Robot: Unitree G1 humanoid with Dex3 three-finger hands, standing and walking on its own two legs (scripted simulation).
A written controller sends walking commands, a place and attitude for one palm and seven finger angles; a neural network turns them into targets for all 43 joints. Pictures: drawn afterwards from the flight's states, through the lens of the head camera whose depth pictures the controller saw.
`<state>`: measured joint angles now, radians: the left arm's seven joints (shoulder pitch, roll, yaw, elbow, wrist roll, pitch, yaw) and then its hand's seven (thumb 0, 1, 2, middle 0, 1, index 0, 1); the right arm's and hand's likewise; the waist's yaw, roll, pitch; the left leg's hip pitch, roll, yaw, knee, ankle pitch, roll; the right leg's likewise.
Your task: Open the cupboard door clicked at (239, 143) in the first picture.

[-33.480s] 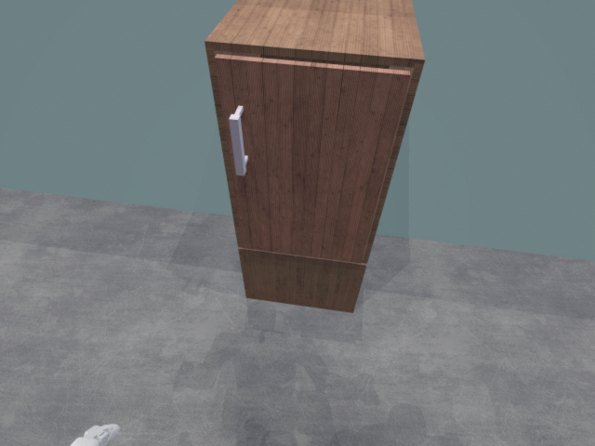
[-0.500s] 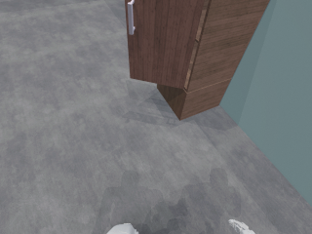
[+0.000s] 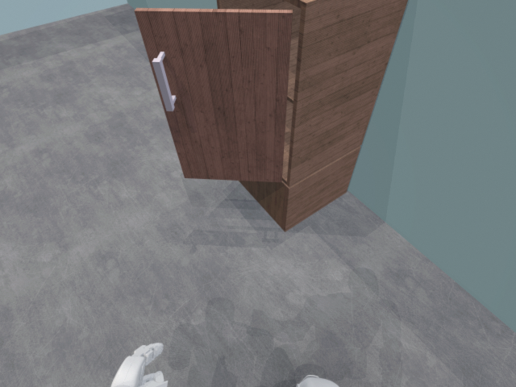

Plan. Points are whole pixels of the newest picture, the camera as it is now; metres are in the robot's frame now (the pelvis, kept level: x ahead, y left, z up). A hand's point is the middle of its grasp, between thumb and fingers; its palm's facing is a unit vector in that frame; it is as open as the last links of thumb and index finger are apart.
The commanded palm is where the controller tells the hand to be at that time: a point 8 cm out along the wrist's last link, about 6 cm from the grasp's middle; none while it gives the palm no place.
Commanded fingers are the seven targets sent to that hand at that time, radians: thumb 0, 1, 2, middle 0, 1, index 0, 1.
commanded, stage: take the last steps up to it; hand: left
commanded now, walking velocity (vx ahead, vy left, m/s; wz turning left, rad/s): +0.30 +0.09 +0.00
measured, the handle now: (166, 82) +0.85 +0.25 +0.01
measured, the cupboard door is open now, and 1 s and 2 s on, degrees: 50 50 50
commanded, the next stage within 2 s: come to a stop and stand still in 0.40 s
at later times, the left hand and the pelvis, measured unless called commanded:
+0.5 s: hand out of the picture +0.11 +0.23 -0.18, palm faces +0.13 -0.98 -0.17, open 7.3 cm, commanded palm none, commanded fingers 0.00 0.90 0.90 -0.20 -0.30 -0.20 -0.30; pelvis +0.18 +0.06 +0.00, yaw +1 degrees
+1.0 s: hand (151, 289) +0.33 +0.23 -0.16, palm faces -0.02 -0.97 -0.26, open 7.4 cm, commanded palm none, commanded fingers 0.00 0.90 0.90 -0.20 -0.30 -0.20 -0.30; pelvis +0.22 +0.03 +0.00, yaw -2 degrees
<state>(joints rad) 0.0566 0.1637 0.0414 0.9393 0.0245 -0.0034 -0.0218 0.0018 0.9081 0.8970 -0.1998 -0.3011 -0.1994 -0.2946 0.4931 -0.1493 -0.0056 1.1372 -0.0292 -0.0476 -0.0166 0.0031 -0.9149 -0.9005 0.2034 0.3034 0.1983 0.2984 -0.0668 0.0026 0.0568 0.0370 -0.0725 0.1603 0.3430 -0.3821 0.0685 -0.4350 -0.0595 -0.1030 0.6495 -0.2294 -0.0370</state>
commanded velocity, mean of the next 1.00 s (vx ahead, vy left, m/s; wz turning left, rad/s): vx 0.01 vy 0.00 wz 0.00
